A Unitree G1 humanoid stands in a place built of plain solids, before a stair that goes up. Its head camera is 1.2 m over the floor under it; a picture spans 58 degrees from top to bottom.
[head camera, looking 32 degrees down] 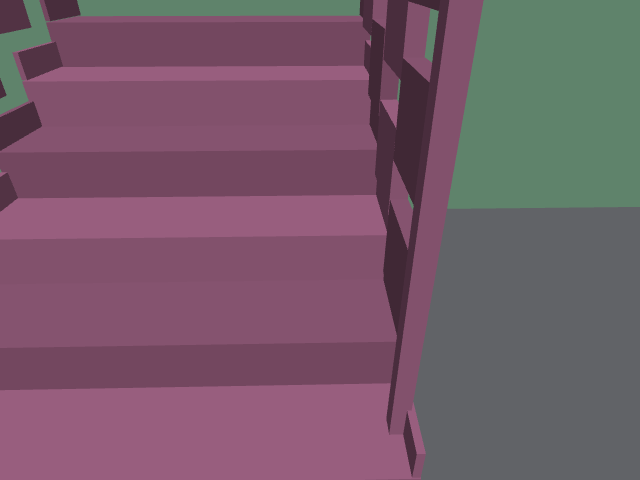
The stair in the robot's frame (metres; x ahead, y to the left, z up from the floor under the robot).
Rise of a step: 0.17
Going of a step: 0.28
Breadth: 1.32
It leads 1 degrees to the left of straight ahead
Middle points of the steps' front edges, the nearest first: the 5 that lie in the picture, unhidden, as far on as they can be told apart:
0.84 0.42 0.34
1.12 0.43 0.51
1.40 0.44 0.68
1.68 0.44 0.85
1.96 0.45 1.02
